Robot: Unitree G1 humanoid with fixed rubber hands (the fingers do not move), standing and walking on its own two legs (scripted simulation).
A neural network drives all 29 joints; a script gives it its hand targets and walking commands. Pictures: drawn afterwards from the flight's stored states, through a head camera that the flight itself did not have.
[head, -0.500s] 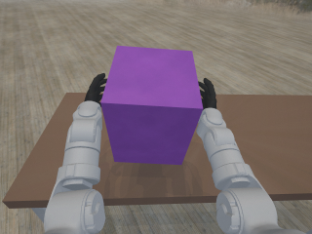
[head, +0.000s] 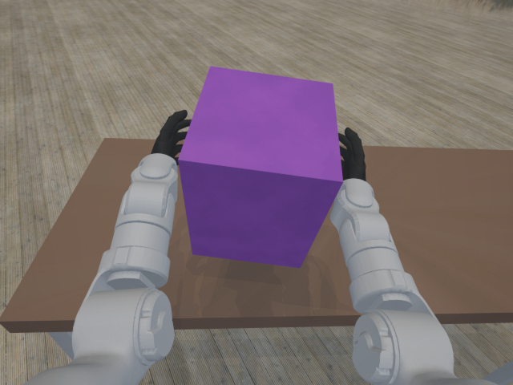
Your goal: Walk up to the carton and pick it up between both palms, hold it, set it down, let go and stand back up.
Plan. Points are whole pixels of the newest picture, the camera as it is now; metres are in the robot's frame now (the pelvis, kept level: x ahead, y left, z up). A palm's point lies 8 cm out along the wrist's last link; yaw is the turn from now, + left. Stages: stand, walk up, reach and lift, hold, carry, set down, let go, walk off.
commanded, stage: set down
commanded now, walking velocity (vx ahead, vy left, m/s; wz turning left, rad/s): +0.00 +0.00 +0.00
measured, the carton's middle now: (258, 174) +0.44 -0.03 +0.14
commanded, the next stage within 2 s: none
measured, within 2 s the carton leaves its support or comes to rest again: neither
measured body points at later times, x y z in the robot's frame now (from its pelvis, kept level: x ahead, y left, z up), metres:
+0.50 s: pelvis +0.01 +0.00 +0.00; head -0.01 +0.03 +0.45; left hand +0.45 +0.12 +0.17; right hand +0.40 -0.17 +0.15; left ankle -0.01 +0.11 -0.75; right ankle +0.03 -0.14 -0.75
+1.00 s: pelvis +0.02 +0.01 +0.00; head +0.02 +0.04 +0.45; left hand +0.47 +0.12 +0.14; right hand +0.41 -0.17 +0.13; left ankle -0.01 +0.11 -0.75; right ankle +0.03 -0.14 -0.75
